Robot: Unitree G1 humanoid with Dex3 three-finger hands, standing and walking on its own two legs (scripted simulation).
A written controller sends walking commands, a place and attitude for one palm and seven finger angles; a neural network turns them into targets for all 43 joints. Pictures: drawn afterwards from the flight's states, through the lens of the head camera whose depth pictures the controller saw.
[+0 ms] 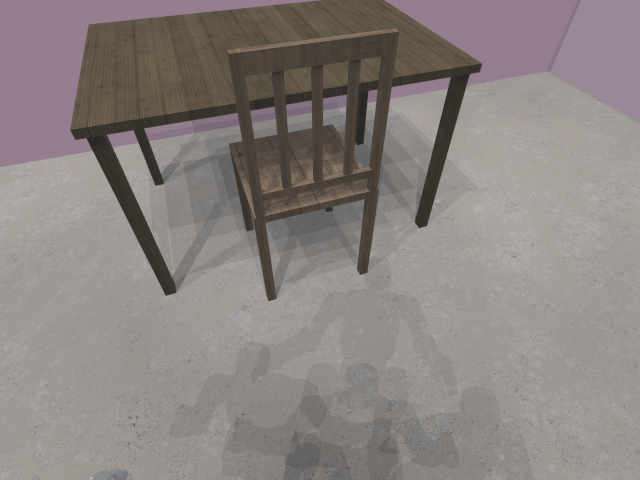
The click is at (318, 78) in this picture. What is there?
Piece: chair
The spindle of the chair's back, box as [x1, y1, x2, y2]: [311, 65, 322, 181]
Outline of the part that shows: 322,65 311,67 314,181 322,180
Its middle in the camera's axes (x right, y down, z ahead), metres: -0.01 -0.29 +1.04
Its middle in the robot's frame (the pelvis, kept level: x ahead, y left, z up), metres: +0.97 +0.06 -0.07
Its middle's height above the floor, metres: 0.70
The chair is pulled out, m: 0.00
